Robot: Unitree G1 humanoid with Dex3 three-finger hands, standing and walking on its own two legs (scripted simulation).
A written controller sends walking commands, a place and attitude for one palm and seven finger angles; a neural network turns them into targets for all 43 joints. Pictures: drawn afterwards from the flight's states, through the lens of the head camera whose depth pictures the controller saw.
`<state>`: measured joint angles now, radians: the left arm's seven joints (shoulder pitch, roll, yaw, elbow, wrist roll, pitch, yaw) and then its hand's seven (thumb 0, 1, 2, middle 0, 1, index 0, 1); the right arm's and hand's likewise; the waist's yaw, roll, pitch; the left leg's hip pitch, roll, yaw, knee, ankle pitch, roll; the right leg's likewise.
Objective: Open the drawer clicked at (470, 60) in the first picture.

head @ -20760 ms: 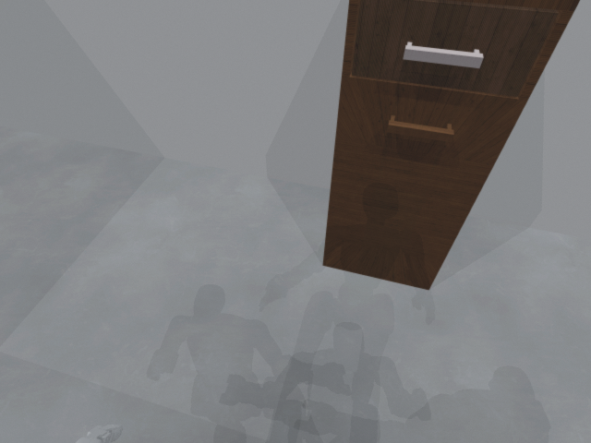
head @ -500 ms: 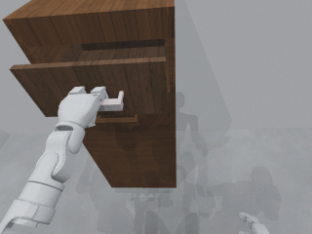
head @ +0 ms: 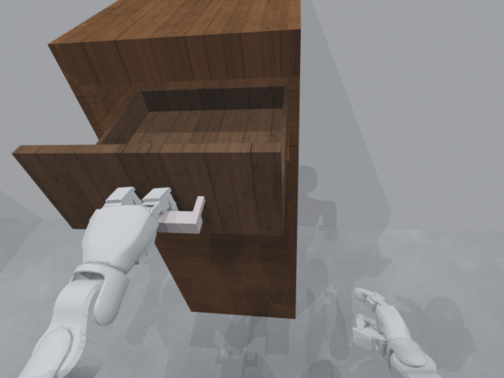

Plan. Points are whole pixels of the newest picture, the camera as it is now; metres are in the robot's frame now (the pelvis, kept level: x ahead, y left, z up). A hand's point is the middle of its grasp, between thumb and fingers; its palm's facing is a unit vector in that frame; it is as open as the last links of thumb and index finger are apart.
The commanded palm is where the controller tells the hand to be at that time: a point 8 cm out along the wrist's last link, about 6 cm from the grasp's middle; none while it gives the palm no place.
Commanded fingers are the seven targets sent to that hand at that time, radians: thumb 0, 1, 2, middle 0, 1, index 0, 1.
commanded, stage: pull the drawer open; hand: left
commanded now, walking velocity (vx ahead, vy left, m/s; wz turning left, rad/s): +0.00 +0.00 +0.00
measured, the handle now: (151, 211) +0.31 +0.19 +0.15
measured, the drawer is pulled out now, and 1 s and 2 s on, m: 0.21 0.30 0.29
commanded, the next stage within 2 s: open the thumb to release the handle in 0.78 s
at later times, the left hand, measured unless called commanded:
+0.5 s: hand (121, 304) +0.17 +0.19 +0.13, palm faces +0.11 -0.13 -0.99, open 5.6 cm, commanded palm +0.11 +0.19 +0.18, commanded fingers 0.00 0.90 0.90 -0.40 -1.35 -0.40 -1.35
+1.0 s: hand (102, 303) +0.17 +0.22 +0.12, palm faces +0.11 -0.04 -0.99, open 5.6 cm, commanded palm +0.13 +0.21 +0.18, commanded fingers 0.00 0.41 0.69 -0.37 -1.30 -0.37 -1.30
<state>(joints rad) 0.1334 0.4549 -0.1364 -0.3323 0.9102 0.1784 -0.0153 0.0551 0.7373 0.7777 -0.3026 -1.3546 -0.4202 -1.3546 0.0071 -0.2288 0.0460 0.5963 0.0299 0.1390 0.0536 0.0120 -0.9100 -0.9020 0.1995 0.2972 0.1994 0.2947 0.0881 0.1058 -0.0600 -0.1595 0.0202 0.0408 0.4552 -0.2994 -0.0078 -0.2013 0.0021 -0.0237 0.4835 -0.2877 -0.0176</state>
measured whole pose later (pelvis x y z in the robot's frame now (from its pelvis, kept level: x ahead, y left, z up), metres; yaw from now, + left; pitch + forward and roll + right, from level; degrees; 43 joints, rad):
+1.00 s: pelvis -0.03 -0.01 +0.00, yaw +1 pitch -3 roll +0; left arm 0.34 0.52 -0.06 -0.45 0.91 0.11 0.05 0.02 0.70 0.80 -0.36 -1.35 -0.42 -1.34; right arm 0.06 -0.24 0.05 0.62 0.01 0.09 0.02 0.01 -0.91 -0.90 0.20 0.30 0.20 0.29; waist 0.12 0.13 -0.01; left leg -0.17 0.03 0.02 0.51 -0.29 -0.01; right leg -0.20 0.01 -0.04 0.52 -0.27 -0.03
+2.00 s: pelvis -0.05 +0.00 +0.00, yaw +2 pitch -4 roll +0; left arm 0.18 0.53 -0.11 -0.36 0.87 0.10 -0.04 0.00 -0.50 0.30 -0.42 -1.27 -0.41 -1.28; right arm 0.04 -0.23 0.06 0.65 0.02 0.06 -0.01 0.01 -0.91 -0.90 0.20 0.30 0.20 0.29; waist 0.13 0.13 0.01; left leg -0.14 0.01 0.01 0.45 -0.23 0.00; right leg -0.16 -0.01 -0.05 0.46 -0.22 -0.02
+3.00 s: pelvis -0.07 +0.00 +0.00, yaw +2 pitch -4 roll +1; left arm -0.30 0.67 0.08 -0.32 0.70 0.23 -0.24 0.00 -0.50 0.30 -0.35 -1.22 -0.32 -1.21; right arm 0.03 -0.29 0.07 0.62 0.06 0.07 0.04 0.01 -0.91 -0.90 0.20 0.30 0.20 0.29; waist 0.11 0.16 -0.02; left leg -0.21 0.01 0.02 0.48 -0.21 -0.01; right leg -0.24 -0.01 -0.05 0.51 -0.21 -0.02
